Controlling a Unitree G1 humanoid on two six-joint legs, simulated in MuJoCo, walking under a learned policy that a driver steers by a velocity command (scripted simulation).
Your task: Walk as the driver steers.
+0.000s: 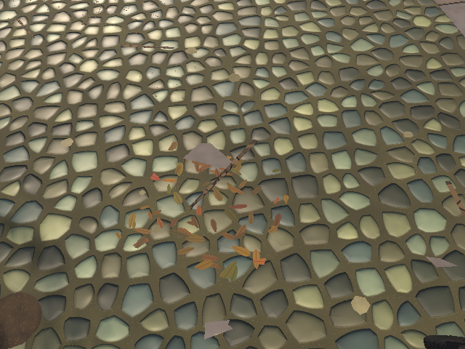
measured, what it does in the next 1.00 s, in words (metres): walks ahead, turning left: left foot, then right foot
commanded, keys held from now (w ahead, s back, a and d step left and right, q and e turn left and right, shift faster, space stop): w+e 0.02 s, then w+q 0.68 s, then q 0.20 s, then no key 0.10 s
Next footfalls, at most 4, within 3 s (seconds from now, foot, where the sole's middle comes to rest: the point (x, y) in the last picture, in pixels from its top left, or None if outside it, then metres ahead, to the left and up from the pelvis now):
0.22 left None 0.32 0.14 -0.78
0.72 right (274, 299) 0.60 -0.03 -0.78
1.16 left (182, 299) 0.60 0.25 -0.78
1.42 right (264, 291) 0.63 0.00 -0.78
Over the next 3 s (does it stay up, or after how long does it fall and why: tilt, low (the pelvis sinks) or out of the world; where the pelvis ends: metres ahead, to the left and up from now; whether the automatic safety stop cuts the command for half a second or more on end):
stays up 1.00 0.20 0.00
